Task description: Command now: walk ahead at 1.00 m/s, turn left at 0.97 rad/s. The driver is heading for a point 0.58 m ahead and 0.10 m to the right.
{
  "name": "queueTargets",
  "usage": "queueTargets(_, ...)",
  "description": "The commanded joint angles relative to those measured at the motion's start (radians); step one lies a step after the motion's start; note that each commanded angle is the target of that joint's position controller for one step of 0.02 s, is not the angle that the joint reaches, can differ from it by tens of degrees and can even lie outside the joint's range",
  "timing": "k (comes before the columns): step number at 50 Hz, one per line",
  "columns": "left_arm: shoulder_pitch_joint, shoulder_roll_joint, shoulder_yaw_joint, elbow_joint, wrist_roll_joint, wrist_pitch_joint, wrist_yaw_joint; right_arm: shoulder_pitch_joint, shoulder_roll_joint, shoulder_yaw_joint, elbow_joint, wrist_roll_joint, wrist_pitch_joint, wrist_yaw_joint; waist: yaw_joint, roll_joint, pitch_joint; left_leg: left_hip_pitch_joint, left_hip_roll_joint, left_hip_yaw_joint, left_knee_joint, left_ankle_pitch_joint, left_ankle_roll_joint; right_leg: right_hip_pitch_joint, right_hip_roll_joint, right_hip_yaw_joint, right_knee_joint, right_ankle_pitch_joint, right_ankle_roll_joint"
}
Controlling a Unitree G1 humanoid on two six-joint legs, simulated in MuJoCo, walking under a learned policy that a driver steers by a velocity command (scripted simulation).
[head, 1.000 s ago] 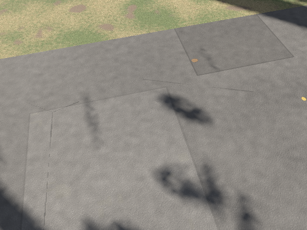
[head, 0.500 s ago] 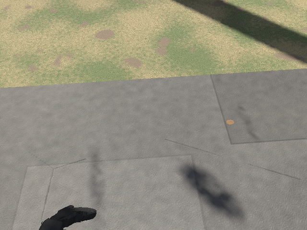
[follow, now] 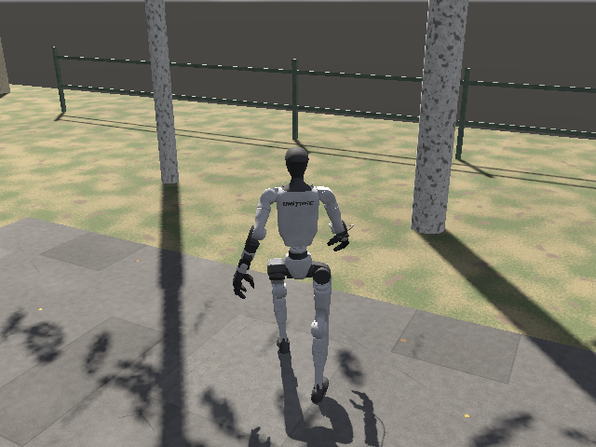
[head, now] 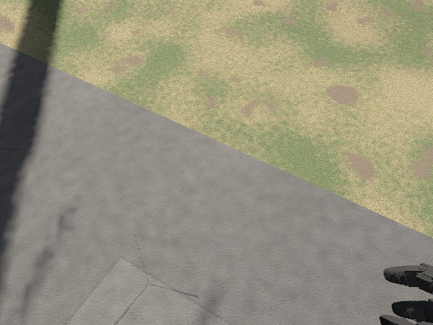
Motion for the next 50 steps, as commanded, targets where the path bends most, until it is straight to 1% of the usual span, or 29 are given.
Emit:
queueTargets(1,-0.112,0.102,0.006,-0.088,0.001,-0.028,0.007,-0.04,0.012,0.026,-0.059,0.0,-0.008,0.017,-0.095,-0.083,0.104,0.236,-0.069,0.109,-0.179,0.06,0.045,-0.184,-0.196,-0.027,-0.072,1.05,-0.052)
queueTargets(3,-0.092,0.168,0.022,-0.094,0.003,-0.002,0.024,0.072,-0.028,0.012,-0.019,0.002,-0.013,0.004,-0.169,-0.14,0.011,0.386,-0.139,0.129,-0.207,-0.017,0.076,-0.099,-0.227,-0.029,0.14,1.415,-0.04)
queueTargets(5,-0.155,0.196,0.026,-0.124,0.01,0.026,0.031,0.434,-0.097,-0.027,0.096,-0.009,-0.02,-0.024,-0.336,-0.155,-0.148,0.818,-0.163,0.017,-0.268,-0.079,0.139,-0.246,-0.265,0.019,0.59,1.412,-0.071)
queueTargets(6,-0.149,0.161,0.022,-0.115,0.018,0.032,0.018,0.52,-0.133,-0.055,0.154,-0.006,-0.018,-0.052,-0.338,-0.057,-0.16,1.032,-0.113,-0.107,-0.362,-0.121,0.169,-0.453,-0.155,0.018,0.952,0.729,-0.072)
queueTargets(7,-0.096,0.009,-0.017,-0.158,0.027,0.025,0.01,0.438,-0.216,-0.066,0.14,-0.004,-0.013,-0.073,-0.193,0.171,-0.151,1.104,0.088,-0.382,-0.31,0.023,0.15,-0.717,-0.042,0.061,1.325,-0.156,-0.074)
queueTargets(8,-0.048,0.062,-0.015,-0.241,-0.021,0.014,0.01,0.428,-0.254,-0.077,0.089,-0.01,-0.005,-0.083,-0.175,0.174,-0.397,1.285,0.281,-0.789,-0.558,-0.167,0.296,-0.897,-0.017,0.273,1.428,-0.087,-0.073)
queueTargets(9,-0.162,0.116,-0.009,-0.231,-0.023,0.007,0.014,0.416,-0.191,-0.074,0.094,-0.009,-0.01,-0.093,-0.198,-0.006,-0.256,1.145,0.261,-0.783,-0.688,-0.318,0.259,-0.962,-0.05,0.286,1.395,0.025,-0.074)
queueTargets(10,-0.176,0.1,-0.014,-0.218,-0.028,0.008,0.01,0.372,-0.143,-0.06,0.114,-0.009,-0.026,-0.102,-0.145,-0.068,-0.084,0.948,0.245,-0.664,-0.725,-0.305,0.229,-0.946,-0.089,0.281,1.321,0.075,-0.078)
queueTargets(11,-0.183,0.077,-0.02,-0.195,-0.014,0.02,0.005,0.341,-0.103,-0.049,0.127,-0.014,-0.049,-0.101,-0.104,-0.148,-0.027,0.788,0.216,-0.579,-0.739,-0.247,0.202,-0.868,-0.116,0.307,1.256,0.084,-0.077)
queueTargets(14,-0.124,0.015,-0.025,-0.14,-0.007,0.078,-0.03,0.323,-0.033,-0.022,0.168,0.002,-0.11,-0.097,-0.018,-0.123,0.061,0.538,0.142,-0.319,-0.83,-0.156,0.117,-0.73,-0.156,0.365,1.069,0.112,-0.064)
queueTargets(16,-0.24,-0.002,-0.026,-0.17,-0.015,0.086,-0.039,0.359,-0.018,-0.02,0.195,0.008,-0.135,-0.08,-0.048,-0.072,0.12,0.539,0.092,-0.181,-0.868,0.041,0.055,-0.794,-0.152,0.341,0.935,0.224,-0.076)
queueTargets(18,-0.316,-0.019,-0.028,-0.182,-0.03,0.079,-0.047,0.359,-0.009,-0.017,0.203,0.012,-0.144,-0.073,-0.068,-0.059,0.113,0.597,0.013,-0.025,-0.887,0.212,-0.005,-0.813,-0.112,0.277,0.791,0.373,-0.102)
queueTargets(22,-0.455,-0.065,-0.052,-0.222,-0.014,0.046,-0.068,0.444,-0.004,0.002,0.246,0.033,-0.161,-0.089,-0.105,-0.061,0.123,0.677,0.035,0.074,-0.889,0.666,-0.042,-0.668,-0.034,0.123,0.436,0.631,-0.15)
queueTargets(24,-0.371,-0.044,-0.048,-0.185,0.005,0.036,-0.07,0.464,-0.054,-0.002,0.267,0.036,-0.154,-0.116,-0.067,-0.006,0.048,0.806,0.063,0.079,-0.759,1.006,-0.064,-0.554,0.064,0.077,0.351,0.628,-0.163)
queueTargets(26,-0.115,0.024,-0.022,-0.093,0.02,0.039,-0.057,0.423,-0.101,-0.013,0.265,0.023,-0.129,-0.136,0.049,0.051,-0.089,0.822,0.088,0.07,-0.444,1.113,-0.091,-0.29,0.135,0.112,0.343,0.533,-0.18)
queueTargets(27,-0.075,0.097,0.024,-0.133,-0.057,0.031,-0.042,0.349,-0.168,-0.027,0.252,0.045,-0.098,-0.135,0.154,0.055,-0.158,0.797,0.094,0.021,-0.219,1.091,-0.13,-0.16,0.05,0.236,0.274,0.653,-0.203)
queueTargets(28,0.039,0.13,0.019,-0.085,-0.059,0.038,-0.025,0.279,-0.12,-0.018,0.228,0.032,-0.085,-0.13,0.191,-0.095,-0.197,0.71,-0.052,0.056,0.198,0.302,-0.147,-0.034,-0.06,0.341,0.21,0.889,-0.217)
queueTargets(29,-0.017,0.172,0.007,-0.098,0.01,0.019,-0.023,0.559,0.07,0.031,0.23,0.014,-0.095,-0.102,-0.013,-0.377,-0.388,0.266,-0.16,-0.144,0.614,-0.637,-0.184,0.402,-0.321,0.691,0.457,1.416,-0.418)
queueTargets(30,-0.021,0.117,0.014,-0.117,0.024,0.018,-0.027,0.561,-0.016,0.022,0.266,0.063,-0.119,-0.082,0.065,-0.135,-0.548,0.255,-0.177,-0.355,0.643,-0.577,-0.138,0.371,-0.371,0.81,0.331,1.304,-0.487)
queueTargets(31,-0.132,0.118,0.017,-0.15,-0.002,0.019,-0.028,0.451,-0.068,0.006,0.223,0.092,-0.12,-0.081,0.031,-0.066,-0.377,0.232,-0.118,-0.313,0.552,-0.522,-0.119,0.19,-0.341,0.722,0.239,1.059,-0.453)
queueTargets(32,-0.256,0.078,0.005,-0.161,-0.034,0.019,-0.031,0.369,-0.059,0.005,0.197,0.079,-0.113,-0.088,-0.037,0.044,-0.185,0.209,-0.051,-0.219,0.442,-0.458,-0.116,-0.045,-0.29,0.635,0.144,0.85,-0.4)
queueTargets(33,-0.291,0.037,-0.012,-0.169,-0.034,0.012,-0.03,0.329,-0.057,-0.001,0.204,0.062,-0.1,-0.099,-0.049,0.065,-0.082,0.253,-0.033,-0.19,0.392,-0.425,-0.126,-0.222,-0.267,0.579,0.098,0.909,-0.376)
queueTargets(34,-0.304,0.048,-0.01,-0.164,-0.023,0.009,-0.03,0.366,-0.032,0.001,0.204,0.05,-0.079,-0.104,-0.09,0.032,-0.058,0.329,-0.007,-0.184,0.346,-0.382,-0.143,-0.336,-0.246,0.532,0.054,0.922,-0.372)
queueTargets(37,-0.336,0.036,-0.015,-0.145,-0.009,-0.003,-0.038,0.401,0.016,0.006,0.214,0.04,-0.045,-0.123,-0.121,-0.04,-0.068,0.419,0.023,-0.163,0.158,-0.311,-0.181,-0.463,-0.174,0.394,0.025,1.034,-0.348)
queueTargets(40,-0.354,0.048,-0.01,-0.128,-0.013,0.017,-0.019,0.336,0.019,0.007,0.2,0.032,-0.041,-0.137,-0.109,-0.095,-0.133,0.406,0.027,-0.146,-0.077,-0.154,-0.197,-0.384,-0.121,0.302,0.064,1.068,-0.298)
queueTargets(46,-0.343,0.037,-0.013,-0.078,-0.014,0.061,-0.007,0.181,-0.001,-0.003,0.177,0.038,-0.038,-0.133,-0.046,-0.135,-0.124,0.43,0.014,-0.144,-0.335,-0.039,-0.182,-0.306,-0.147,0.335,0.097,0.772,-0.265)
queueTargets(48,-0.368,0.024,-0.019,-0.069,-0.021,0.066,-0.006,0.19,-0.004,-0.009,0.185,0.029,-0.045,-0.127,-0.072,-0.132,-0.106,0.491,0.0,-0.134,-0.465,-0.005,-0.149,-0.321,-0.147,0.358,0.151,0.662,-0.244)
queueTargets(49,-0.353,0.014,-0.023,-0.059,-0.028,0.064,-0.005,0.201,-0.013,-0.012,0.192,0.019,-0.051,-0.125,-0.084,-0.112,-0.1,0.558,0.003,-0.142,-0.561,0.13,-0.124,-0.34,-0.119,0.36,0.184,0.575,-0.207)
queueTargets(50,-0.316,-0.002,-0.028,-0.055,-0.016,0.056,-0.005,0.208,-0.054,-0.02,0.194,0.009,-0.057,-0.128,-0.063,-0.052,-0.117,0.64,0.069,-0.213,-0.554,0.4,-0.092,-0.373,-0.068,0.345,0.233,0.462,-0.164)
